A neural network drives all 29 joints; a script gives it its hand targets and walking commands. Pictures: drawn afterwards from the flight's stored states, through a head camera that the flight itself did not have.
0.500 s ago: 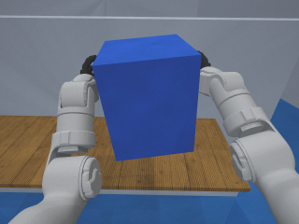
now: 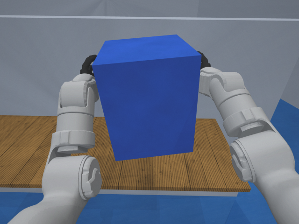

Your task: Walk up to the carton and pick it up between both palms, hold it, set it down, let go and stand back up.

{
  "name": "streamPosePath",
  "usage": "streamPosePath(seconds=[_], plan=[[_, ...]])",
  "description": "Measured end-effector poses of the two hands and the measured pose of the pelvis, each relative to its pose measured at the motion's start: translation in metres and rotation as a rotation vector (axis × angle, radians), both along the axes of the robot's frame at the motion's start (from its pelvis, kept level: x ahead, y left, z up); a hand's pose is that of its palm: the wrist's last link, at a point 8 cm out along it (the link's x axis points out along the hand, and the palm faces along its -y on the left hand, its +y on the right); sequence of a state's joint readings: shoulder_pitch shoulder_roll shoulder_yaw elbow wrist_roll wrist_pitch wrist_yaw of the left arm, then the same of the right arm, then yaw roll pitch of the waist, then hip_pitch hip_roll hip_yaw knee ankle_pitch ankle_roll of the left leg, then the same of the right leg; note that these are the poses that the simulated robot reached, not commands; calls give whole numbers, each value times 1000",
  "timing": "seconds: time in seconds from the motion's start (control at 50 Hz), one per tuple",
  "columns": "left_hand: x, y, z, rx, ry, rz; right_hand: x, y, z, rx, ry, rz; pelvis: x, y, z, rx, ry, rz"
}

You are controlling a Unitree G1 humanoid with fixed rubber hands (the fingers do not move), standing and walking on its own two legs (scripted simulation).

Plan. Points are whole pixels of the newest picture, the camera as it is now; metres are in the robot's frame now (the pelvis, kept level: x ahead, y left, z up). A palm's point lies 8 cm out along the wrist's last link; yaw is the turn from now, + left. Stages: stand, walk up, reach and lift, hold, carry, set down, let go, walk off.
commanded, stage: hold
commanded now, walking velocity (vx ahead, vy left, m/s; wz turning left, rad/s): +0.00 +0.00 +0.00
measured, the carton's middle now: (147, 94) +0.38 +0.00 +0.26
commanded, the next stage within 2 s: none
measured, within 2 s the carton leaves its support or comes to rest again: neither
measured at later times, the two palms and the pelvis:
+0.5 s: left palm (88, 82) +0.37 +0.15 +0.30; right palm (203, 76) +0.37 -0.14 +0.31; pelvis +0.00 +0.00 +0.00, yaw +0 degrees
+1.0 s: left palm (87, 82) +0.37 +0.15 +0.30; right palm (202, 77) +0.37 -0.14 +0.31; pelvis +0.00 +0.00 +0.00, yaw +0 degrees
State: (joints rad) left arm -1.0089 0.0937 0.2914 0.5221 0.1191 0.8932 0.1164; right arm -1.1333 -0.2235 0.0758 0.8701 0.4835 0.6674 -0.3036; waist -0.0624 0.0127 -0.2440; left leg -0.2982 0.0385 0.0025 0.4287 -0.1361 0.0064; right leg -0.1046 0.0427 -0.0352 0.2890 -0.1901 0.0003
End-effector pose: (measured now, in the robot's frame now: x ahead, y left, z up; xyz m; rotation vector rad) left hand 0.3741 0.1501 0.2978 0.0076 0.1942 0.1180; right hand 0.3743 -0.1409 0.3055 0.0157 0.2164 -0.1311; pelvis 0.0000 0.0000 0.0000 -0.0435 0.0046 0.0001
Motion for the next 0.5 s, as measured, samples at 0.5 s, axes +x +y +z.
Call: streamPosePath(seconds=[0.5], plan=[[0,0,1,1,-2,1,0,0,0,0,3,0,0,0,0,0,1,-2]])
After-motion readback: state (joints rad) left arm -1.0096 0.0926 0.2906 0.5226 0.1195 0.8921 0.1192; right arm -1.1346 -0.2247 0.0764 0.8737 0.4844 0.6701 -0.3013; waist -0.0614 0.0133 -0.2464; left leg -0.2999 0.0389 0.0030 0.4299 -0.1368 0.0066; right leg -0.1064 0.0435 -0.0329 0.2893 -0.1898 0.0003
